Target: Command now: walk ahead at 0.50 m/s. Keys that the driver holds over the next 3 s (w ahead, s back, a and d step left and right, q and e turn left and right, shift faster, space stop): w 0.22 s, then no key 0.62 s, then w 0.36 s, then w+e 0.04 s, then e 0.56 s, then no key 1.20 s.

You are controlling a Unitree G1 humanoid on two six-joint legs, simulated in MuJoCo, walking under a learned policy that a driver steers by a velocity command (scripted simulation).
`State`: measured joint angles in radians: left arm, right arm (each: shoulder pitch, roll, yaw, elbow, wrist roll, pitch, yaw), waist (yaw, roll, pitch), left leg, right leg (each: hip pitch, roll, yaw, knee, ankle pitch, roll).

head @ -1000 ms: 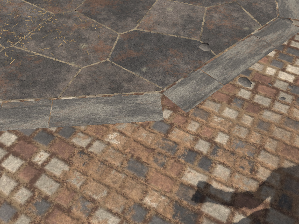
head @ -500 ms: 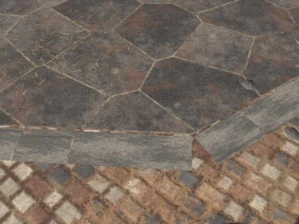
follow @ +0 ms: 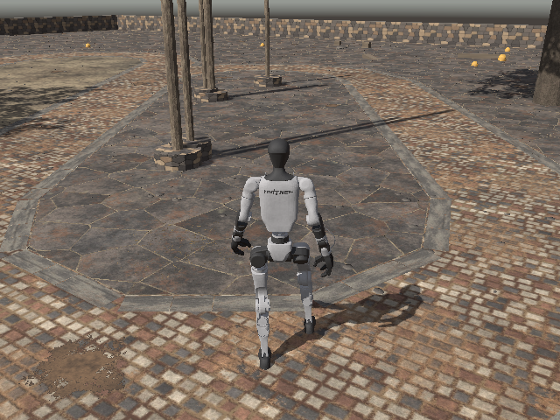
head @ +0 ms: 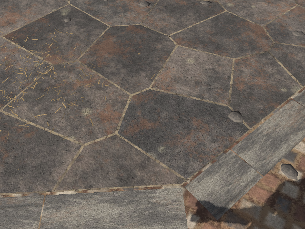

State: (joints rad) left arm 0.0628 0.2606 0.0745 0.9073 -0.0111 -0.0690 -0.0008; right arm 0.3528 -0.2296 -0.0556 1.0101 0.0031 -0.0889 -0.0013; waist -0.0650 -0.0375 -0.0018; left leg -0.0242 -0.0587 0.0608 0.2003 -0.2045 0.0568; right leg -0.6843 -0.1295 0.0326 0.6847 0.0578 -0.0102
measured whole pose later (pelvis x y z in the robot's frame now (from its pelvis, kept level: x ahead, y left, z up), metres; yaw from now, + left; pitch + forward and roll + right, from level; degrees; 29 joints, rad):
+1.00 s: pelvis +0.36 -0.03 -0.02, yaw -1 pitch +0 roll +0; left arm 0.27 0.24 0.04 1.09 -0.01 -0.01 0.03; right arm 0.12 -0.22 -0.06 1.02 0.02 -0.02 -0.02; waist 0.02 -0.01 -0.01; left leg -0.36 -0.01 0.03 0.62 -0.27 0.04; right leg -0.11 -0.02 -0.04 0.55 -0.46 -0.01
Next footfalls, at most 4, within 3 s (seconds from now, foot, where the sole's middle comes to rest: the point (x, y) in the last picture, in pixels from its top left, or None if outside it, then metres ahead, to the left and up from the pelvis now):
0.18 right None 0.29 -0.15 -0.78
0.60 left None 0.44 0.07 -0.78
1.54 right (185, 195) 0.65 -0.18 -0.78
2.06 left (138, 193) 0.67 0.04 -0.78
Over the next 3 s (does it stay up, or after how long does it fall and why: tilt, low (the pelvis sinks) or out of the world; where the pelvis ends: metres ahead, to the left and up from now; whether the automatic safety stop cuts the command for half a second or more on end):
stays up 0.58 -0.09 -0.01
